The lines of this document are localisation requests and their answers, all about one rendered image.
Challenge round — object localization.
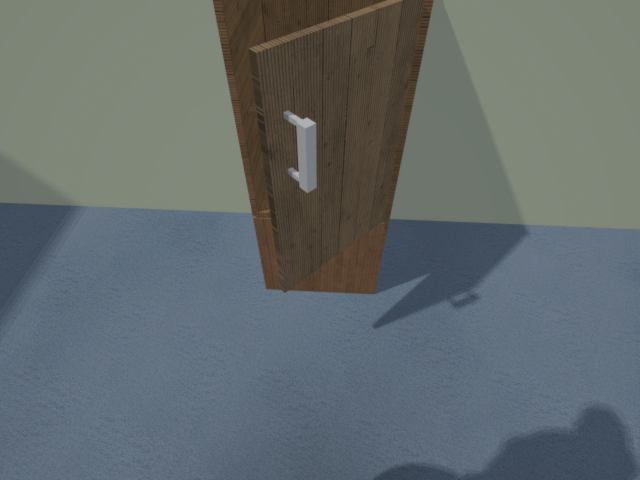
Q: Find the handle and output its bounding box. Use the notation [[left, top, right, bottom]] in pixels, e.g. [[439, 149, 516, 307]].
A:
[[283, 111, 317, 193]]

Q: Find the cupboard door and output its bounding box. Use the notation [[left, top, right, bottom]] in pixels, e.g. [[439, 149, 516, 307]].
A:
[[248, 0, 424, 293]]

